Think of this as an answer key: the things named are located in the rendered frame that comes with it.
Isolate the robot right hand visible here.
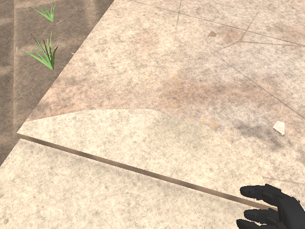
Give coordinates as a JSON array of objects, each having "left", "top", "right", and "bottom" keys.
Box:
[{"left": 236, "top": 183, "right": 305, "bottom": 229}]

